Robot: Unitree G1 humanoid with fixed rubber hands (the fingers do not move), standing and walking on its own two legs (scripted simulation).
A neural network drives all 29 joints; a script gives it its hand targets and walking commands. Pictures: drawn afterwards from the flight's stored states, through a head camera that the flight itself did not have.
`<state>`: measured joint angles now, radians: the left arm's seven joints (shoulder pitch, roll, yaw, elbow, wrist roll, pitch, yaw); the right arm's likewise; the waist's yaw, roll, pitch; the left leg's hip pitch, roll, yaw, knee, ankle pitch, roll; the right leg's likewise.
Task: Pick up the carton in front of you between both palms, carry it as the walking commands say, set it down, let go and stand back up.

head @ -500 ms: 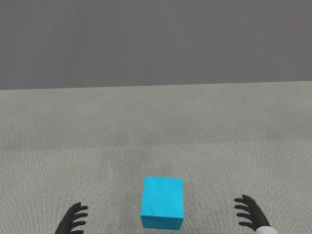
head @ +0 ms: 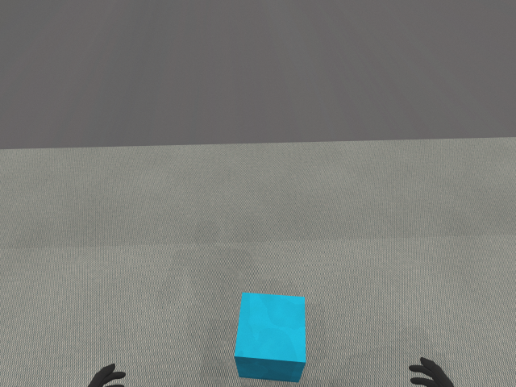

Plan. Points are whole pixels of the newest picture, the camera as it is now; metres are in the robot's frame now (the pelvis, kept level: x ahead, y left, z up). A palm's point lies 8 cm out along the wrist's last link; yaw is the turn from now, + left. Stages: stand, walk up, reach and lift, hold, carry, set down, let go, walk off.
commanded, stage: stand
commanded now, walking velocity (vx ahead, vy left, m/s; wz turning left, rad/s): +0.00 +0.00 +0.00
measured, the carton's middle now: (270, 338) +0.41 -0.02 -0.65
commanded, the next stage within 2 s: none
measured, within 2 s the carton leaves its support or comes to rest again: neither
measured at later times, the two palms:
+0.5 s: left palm out of the picture +0.07 +0.28 -0.10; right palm out of the picture +0.07 -0.29 -0.10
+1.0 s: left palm out of the picture +0.06 +0.28 -0.10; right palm out of the picture +0.05 -0.30 -0.11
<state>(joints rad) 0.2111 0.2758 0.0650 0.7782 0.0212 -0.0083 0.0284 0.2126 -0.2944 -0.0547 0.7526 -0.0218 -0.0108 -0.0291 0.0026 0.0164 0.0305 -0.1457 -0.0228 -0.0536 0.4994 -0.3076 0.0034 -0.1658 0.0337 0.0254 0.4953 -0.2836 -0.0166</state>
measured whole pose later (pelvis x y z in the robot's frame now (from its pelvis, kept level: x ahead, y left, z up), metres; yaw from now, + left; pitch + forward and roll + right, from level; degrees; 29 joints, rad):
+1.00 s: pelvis -0.02 -0.01 +0.01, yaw +0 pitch -3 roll +0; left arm 0.18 0.32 0.04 0.96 0.01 -0.02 0.03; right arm 0.20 -0.33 -0.03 0.95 -0.01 -0.02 -0.03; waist 0.00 0.01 0.05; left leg -0.12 -0.01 -0.05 0.40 -0.22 -0.01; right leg -0.15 0.03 0.03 0.41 -0.20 -0.02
